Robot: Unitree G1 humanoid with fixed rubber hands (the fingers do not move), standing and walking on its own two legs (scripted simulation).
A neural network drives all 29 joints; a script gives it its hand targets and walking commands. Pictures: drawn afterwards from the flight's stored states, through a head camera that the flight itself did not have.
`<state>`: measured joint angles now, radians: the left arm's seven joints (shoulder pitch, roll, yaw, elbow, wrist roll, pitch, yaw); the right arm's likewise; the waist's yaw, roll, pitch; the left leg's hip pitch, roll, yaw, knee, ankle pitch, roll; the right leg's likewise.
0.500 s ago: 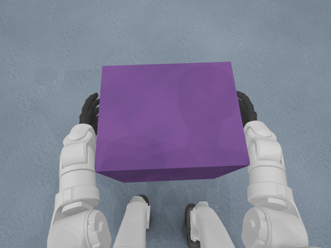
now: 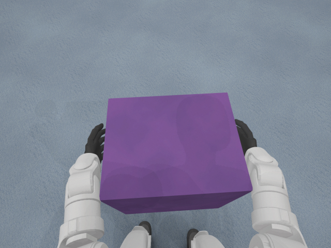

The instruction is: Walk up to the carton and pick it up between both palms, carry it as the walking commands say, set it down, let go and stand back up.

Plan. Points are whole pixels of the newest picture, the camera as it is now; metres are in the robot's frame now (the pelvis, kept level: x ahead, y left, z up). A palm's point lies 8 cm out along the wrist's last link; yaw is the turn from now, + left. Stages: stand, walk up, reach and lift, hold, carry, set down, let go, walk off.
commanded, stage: reach and lift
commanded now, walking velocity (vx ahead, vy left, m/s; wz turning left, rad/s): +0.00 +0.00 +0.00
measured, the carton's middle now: (170, 160) +0.33 +0.01 -0.09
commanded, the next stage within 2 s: hold in 1.84 s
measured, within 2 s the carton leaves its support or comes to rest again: neither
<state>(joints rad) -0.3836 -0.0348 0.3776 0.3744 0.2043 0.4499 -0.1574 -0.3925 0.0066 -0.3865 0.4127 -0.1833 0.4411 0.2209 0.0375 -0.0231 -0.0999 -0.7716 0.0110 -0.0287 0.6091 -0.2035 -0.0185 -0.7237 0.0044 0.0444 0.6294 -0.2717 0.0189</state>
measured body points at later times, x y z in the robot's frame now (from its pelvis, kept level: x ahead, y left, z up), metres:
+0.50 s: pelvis +0.01 -0.01 +0.03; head +0.05 -0.01 +0.48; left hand +0.31 +0.20 +0.02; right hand +0.33 -0.18 +0.02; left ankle +0.04 +0.13 -0.72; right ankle +0.00 -0.13 -0.72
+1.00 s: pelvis +0.02 +0.00 +0.03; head +0.00 +0.00 +0.48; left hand +0.31 +0.19 +0.06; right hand +0.31 -0.20 +0.06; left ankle +0.04 +0.13 -0.72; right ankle +0.00 -0.13 -0.72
